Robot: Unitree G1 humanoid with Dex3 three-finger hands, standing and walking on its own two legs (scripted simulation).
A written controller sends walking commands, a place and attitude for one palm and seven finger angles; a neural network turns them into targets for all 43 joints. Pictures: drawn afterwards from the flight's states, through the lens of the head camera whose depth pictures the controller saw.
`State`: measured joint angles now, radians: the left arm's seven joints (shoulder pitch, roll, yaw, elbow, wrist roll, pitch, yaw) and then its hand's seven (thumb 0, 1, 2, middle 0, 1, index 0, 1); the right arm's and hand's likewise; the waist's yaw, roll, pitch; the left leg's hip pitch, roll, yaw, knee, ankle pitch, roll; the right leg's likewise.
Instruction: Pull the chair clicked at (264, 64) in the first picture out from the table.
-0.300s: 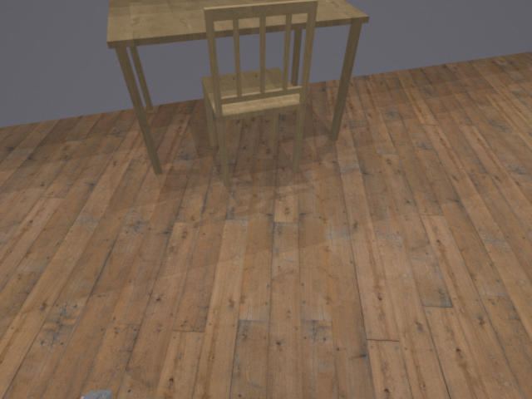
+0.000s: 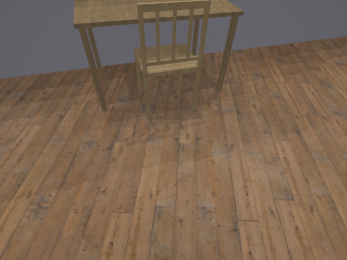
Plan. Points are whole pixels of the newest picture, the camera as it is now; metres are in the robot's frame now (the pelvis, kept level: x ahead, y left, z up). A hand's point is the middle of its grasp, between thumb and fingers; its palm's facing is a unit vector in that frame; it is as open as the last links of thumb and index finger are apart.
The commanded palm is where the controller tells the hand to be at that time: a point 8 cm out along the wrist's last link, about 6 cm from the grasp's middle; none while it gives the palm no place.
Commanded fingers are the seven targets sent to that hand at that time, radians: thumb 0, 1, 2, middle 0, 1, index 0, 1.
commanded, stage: stand and wait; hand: left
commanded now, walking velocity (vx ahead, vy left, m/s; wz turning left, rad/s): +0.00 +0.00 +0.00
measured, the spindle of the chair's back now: (174, 36) +1.41 +0.08 -0.09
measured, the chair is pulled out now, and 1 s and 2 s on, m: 0.00 0.00 0.00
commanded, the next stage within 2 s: look at it before walking up in 0.52 s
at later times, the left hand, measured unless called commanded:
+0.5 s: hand out of the picture +0.07 +0.25 -0.16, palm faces -0.02 -0.95 -0.32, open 7.4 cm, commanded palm none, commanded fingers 0.00 0.90 0.90 -0.20 -0.30 -0.20 -0.30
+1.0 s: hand out of the picture +0.09 +0.25 -0.15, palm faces -0.03 -0.95 -0.32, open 7.4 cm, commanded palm none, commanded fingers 0.00 0.90 0.90 -0.20 -0.30 -0.20 -0.30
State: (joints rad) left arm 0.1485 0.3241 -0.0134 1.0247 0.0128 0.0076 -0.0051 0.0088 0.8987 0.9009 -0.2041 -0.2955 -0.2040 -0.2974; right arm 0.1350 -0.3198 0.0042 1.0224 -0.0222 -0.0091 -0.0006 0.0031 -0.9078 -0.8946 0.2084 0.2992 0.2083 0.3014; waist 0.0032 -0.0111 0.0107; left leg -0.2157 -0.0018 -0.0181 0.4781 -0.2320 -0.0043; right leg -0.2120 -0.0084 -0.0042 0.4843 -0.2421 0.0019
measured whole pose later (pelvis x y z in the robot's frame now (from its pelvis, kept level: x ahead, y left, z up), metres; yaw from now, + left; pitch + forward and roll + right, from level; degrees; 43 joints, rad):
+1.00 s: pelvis +0.01 +0.00 +0.01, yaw +0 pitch -2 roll +0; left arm 0.13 0.34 -0.01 1.09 0.01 0.00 0.00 0.01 0.90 0.90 -0.20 -0.30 -0.20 -0.30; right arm 0.11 -0.33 0.00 1.11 -0.01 -0.01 0.00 0.00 -0.91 -0.89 0.21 0.30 0.21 0.30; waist 0.00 -0.01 0.03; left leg -0.16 -0.01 -0.01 0.39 -0.20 0.00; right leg -0.15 -0.01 0.00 0.39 -0.21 0.01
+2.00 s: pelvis +0.21 -0.04 +0.00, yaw -17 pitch +1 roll -1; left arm 0.44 0.14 0.03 1.10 0.03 -0.06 0.01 0.01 0.90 0.90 -0.20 -0.30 -0.20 -0.30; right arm 0.13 -0.17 -0.04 0.99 -0.02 -0.03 0.03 0.00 -0.91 -0.90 0.20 0.30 0.20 0.30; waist 0.05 -0.02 0.03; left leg -0.53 0.10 0.09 0.73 -0.21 -0.02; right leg 0.00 0.04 0.04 0.34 -0.37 -0.02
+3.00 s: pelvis +0.61 -0.22 +0.00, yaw -34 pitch +0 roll -1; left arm 0.33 0.18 0.05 1.08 0.02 -0.07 0.01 0.00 0.92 0.90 -0.20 -0.29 -0.20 -0.30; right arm 0.18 -0.20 -0.06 1.01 -0.03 -0.02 0.01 0.01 -0.94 -0.90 0.20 0.30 0.20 0.30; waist 0.01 0.02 0.01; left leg -0.54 0.16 0.09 0.81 -0.19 -0.03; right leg -0.09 0.05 -0.12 0.38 -0.30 -0.07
